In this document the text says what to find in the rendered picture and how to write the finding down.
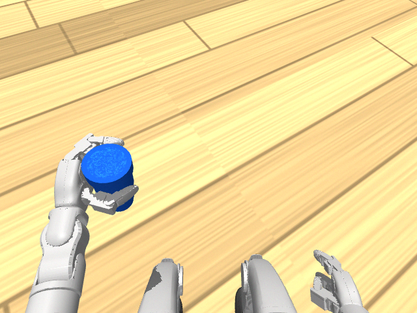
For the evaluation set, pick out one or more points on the left robot arm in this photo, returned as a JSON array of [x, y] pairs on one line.
[[59, 279]]

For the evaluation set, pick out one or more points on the left robot hand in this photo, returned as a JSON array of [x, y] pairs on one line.
[[71, 187]]

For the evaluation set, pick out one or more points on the right robot hand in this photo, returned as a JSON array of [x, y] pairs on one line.
[[339, 290]]

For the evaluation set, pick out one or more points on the cup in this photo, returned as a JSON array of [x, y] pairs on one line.
[[108, 168]]

